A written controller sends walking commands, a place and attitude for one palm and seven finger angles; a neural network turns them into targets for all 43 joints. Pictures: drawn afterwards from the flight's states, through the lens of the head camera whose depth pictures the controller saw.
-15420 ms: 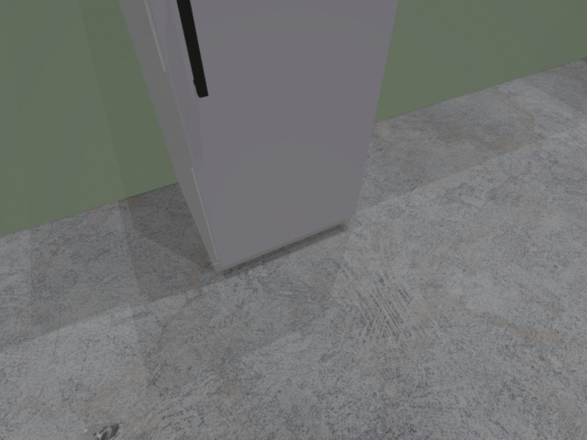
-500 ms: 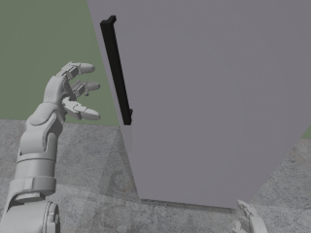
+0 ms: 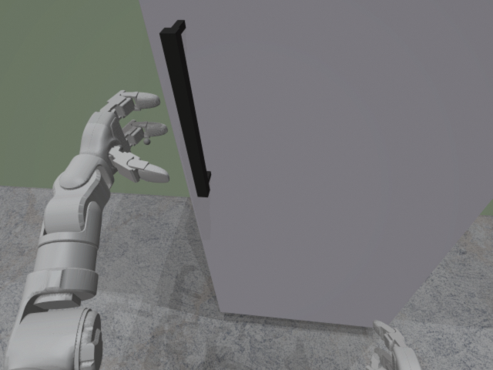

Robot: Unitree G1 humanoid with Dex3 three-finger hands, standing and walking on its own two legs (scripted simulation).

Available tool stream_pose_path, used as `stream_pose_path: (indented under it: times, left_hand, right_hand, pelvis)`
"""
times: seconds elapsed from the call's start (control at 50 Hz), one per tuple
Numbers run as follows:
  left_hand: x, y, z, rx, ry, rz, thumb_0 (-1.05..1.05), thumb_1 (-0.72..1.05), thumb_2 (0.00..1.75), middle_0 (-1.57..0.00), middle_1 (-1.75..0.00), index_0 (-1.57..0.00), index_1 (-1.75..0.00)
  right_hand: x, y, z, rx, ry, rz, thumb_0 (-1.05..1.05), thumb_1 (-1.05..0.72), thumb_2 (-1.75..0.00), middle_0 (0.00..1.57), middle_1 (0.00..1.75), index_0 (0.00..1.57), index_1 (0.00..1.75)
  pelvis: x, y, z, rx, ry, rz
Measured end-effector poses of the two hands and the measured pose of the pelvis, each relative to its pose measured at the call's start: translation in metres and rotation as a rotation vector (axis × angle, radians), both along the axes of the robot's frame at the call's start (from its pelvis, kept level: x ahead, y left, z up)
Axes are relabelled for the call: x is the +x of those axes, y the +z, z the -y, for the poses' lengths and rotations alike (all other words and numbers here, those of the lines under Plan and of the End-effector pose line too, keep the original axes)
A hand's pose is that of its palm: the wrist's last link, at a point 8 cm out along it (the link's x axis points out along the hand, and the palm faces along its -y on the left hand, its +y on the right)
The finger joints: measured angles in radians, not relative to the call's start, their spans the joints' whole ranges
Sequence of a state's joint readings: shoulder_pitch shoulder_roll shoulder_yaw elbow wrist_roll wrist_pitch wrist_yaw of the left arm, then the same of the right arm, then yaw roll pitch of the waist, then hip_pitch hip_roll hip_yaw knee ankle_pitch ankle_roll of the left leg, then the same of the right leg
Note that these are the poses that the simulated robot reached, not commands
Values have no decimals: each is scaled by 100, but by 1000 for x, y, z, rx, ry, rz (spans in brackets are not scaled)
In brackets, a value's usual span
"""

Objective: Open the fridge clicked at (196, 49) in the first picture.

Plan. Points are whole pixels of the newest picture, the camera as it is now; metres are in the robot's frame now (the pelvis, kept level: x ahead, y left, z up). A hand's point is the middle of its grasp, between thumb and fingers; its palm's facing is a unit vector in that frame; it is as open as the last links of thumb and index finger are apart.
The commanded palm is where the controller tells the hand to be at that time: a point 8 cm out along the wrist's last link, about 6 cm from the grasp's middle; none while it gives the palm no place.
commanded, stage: feel for the door with the fingertips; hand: left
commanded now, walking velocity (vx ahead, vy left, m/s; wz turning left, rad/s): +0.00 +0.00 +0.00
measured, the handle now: (193, 122) +0.45 +0.11 +0.20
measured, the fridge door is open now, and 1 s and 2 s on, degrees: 0 0 0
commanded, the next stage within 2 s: slide the fingers in behind the handle in 0.72 s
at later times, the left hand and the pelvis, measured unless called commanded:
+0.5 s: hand (166, 138) +0.40 +0.15 +0.20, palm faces -0.01 -1.00 -0.02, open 13.9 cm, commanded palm +0.37 +0.20 +0.21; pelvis +0.01 +0.00 +0.00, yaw +0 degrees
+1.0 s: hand (168, 135) +0.40 +0.14 +0.21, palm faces -0.03 -1.00 -0.02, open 13.8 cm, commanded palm +0.37 +0.19 +0.21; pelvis +0.00 -0.01 +0.00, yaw +0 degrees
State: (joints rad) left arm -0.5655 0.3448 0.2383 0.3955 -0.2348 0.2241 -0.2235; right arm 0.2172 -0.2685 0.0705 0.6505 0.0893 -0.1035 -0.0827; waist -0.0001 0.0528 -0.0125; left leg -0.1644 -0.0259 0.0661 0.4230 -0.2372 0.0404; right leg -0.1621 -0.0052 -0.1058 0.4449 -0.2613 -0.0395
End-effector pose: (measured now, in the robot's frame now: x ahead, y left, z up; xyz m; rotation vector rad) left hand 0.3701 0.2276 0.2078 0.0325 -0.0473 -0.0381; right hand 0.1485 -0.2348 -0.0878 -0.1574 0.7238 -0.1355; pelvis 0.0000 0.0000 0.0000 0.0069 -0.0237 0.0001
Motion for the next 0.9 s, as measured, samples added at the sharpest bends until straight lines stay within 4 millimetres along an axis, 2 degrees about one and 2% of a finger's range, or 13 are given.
stream_pose_path:
  times: [0.24, 0.36, 0.48, 0.9]
  left_hand:
    - [2, -2, 26, -18, -17, 7, -1, -50, 30, -31, -120, -30, -120]
    - [-1, -5, 32, -18, -2, -12, -1, -50, 30, -31, -120, -30, -120]
    - [8, -4, 28, -10, 24, -33, -1, -50, 30, -31, -120, -30, -120]
    - [14, 0, 27, -11, 18, -20, -1, -50, 30, -34, -123, -32, -123]
  right_hand:
    - [7, 0, -4, 22, -3, 3, 2, -90, -90, 20, 30, 20, 30]
    - [19, 4, -6, 20, 12, 17, 2, -90, -90, 20, 30, 20, 30]
    - [24, 6, -4, 11, 16, 20, 2, -90, -90, 20, 30, 20, 30]
    - [-1, -6, 6, 3, -6, -49, 2, -90, -90, 20, 30, 20, 30]
  pelvis:
    - [6, 0, -1, 2, -13, 0]
    - [6, 0, 1, 2, -6, 7]
    - [5, 0, 4, 2, -1, 6]
    - [2, 0, 6, 2, 6, 1]
